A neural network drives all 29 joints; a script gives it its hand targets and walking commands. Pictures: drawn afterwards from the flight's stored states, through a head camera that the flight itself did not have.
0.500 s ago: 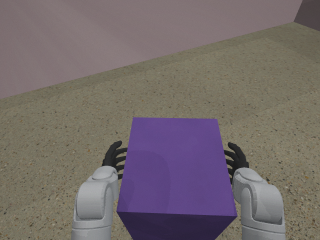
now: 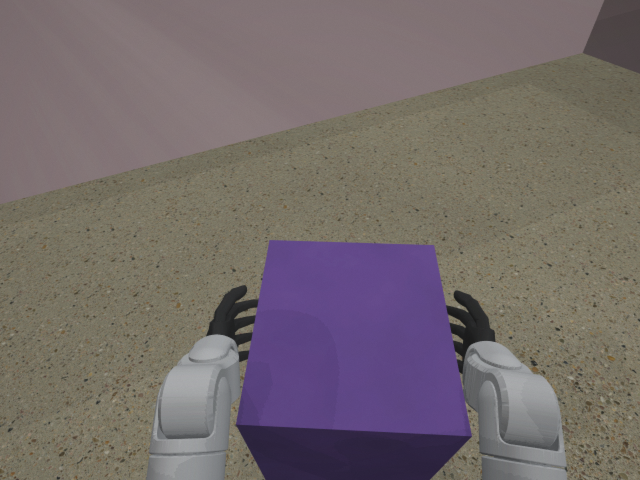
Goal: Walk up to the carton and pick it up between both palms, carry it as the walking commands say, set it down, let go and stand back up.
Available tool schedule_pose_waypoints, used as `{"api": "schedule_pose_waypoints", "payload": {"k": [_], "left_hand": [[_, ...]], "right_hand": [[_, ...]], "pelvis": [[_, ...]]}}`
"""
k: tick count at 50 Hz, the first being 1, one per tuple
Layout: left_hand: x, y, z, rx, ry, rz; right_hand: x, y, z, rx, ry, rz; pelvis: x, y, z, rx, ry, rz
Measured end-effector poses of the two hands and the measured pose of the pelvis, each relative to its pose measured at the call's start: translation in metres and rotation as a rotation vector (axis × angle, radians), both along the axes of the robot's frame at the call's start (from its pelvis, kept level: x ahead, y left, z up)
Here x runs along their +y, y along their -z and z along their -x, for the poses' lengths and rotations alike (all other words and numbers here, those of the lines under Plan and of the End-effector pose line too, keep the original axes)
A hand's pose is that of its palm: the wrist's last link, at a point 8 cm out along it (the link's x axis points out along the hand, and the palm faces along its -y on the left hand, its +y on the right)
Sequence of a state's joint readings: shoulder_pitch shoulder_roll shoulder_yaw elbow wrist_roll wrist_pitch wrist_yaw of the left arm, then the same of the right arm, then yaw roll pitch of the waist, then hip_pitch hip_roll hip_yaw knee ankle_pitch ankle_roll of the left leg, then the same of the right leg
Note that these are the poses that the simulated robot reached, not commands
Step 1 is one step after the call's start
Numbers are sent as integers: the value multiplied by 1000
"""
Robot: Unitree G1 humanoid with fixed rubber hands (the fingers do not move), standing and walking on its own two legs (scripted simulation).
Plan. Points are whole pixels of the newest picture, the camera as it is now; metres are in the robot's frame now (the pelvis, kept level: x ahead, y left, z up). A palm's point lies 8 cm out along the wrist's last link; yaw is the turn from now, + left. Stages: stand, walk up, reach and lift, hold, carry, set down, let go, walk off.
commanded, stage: carry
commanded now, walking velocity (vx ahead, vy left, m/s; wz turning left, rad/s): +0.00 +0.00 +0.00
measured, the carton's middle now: (346, 372) +0.28 +0.00 -0.01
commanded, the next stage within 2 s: none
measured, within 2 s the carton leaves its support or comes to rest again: neither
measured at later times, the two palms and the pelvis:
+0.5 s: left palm (227, 348) +0.28 +0.14 +0.06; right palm (479, 357) +0.27 -0.16 +0.05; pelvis +0.00 +0.00 +0.00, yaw +0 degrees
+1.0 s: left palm (231, 351) +0.28 +0.13 +0.06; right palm (480, 362) +0.27 -0.16 +0.05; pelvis +0.00 +0.00 +0.00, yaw +0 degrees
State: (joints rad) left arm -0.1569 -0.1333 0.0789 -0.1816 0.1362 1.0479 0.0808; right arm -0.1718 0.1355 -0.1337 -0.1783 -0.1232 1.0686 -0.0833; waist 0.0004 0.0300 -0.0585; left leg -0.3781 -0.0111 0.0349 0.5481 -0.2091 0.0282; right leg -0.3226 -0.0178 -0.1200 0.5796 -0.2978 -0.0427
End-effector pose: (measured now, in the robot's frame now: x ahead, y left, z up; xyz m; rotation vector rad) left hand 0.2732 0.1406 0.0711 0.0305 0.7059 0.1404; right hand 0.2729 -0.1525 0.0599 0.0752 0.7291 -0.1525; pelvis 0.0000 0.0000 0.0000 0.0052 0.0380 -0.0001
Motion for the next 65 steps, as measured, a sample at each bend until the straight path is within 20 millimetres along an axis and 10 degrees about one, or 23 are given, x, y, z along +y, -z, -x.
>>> {"api": "schedule_pose_waypoints", "payload": {"k": [65], "left_hand": [[-7, 13, -3, -29, 29, -23]], "right_hand": [[-7, 15, 1, -34, 3, 14]], "pelvis": [[-4, 0, 2, -3, 1, -4]]}}
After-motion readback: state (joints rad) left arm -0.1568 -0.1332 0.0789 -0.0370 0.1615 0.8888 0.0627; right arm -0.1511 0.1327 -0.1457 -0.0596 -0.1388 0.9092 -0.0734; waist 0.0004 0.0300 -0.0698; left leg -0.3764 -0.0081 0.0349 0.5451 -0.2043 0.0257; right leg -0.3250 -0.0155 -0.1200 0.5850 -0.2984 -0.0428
